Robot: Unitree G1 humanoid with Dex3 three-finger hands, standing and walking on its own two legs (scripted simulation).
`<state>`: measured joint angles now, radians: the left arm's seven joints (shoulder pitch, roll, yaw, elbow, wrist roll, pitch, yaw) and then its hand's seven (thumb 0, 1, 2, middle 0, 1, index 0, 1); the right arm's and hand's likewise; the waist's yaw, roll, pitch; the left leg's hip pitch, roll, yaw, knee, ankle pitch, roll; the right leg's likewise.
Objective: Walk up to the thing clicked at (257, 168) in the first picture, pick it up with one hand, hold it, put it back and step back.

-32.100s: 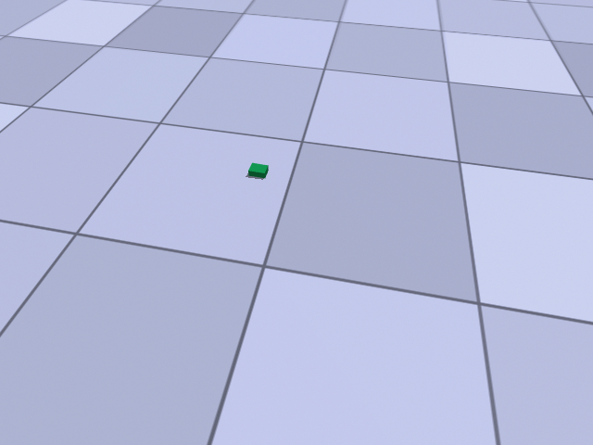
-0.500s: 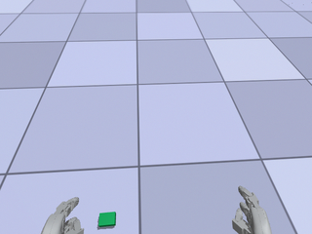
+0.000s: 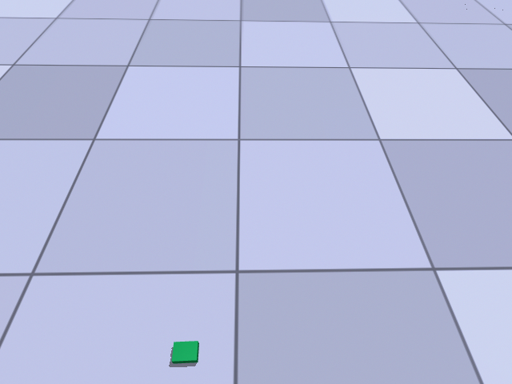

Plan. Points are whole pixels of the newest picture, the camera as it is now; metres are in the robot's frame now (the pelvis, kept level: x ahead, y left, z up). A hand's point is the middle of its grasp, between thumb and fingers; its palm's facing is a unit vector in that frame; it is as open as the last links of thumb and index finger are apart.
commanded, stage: stand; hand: left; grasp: from above
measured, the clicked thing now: (185, 352) +0.34 +0.25 -0.75
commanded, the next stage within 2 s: none
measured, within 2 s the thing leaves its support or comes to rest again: neither
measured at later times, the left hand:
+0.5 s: hand out of the picture +0.05 +0.23 -0.15, palm faces +0.03 -0.94 -0.34, open 7.4 cm
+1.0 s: hand out of the picture +0.06 +0.23 -0.14, palm faces +0.02 -0.94 -0.33, open 7.4 cm
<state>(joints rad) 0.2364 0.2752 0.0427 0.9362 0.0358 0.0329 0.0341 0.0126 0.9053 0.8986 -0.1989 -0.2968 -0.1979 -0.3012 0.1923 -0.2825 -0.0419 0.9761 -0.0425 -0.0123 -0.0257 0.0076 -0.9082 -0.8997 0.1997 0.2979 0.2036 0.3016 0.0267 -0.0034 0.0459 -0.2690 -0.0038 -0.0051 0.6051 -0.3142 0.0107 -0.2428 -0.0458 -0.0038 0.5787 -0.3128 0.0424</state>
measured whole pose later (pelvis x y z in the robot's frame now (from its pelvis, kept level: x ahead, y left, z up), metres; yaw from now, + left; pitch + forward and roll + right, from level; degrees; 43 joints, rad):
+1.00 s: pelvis -0.01 -0.02 +0.02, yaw -1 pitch -3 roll +0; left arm 0.12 0.30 0.03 1.16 0.02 0.00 0.02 0.01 0.90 0.90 -0.20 -0.30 -0.20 -0.30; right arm 0.13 -0.32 -0.01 1.14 -0.02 -0.01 -0.02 0.00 -0.91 -0.90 0.20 0.30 0.20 0.30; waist 0.01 0.01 0.06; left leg -0.11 0.02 0.00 0.34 -0.17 -0.01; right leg -0.10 -0.03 -0.01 0.34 -0.18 0.02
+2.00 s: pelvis +0.00 -0.02 +0.02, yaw -1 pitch -2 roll +0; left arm 0.13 0.33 0.02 1.14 0.01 -0.01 0.00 0.01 0.90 0.90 -0.20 -0.30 -0.20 -0.30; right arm 0.13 -0.34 -0.01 1.15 -0.01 -0.01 0.00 0.00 -0.91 -0.90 0.20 0.30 0.20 0.30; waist 0.00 0.01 0.05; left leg -0.12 0.02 0.00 0.33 -0.17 -0.02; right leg -0.11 -0.02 0.00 0.33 -0.18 0.02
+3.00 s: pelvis -0.19 -0.02 -0.01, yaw +1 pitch -2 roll +1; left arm 0.13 0.37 0.06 0.78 0.01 0.04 0.02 0.01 0.90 0.90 -0.20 -0.30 -0.20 -0.30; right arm 0.16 -0.39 -0.05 0.90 -0.02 0.04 -0.02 0.01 -0.91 -0.90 0.20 0.30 0.20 0.30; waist 0.01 -0.01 0.20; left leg -0.26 -0.06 -0.03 0.65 -0.35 0.02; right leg -0.40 -0.04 -0.03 0.70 -0.26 -0.01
